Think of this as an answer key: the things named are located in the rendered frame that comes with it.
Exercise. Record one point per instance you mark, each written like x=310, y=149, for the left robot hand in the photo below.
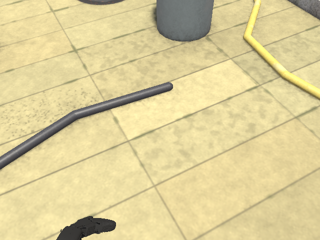
x=85, y=227

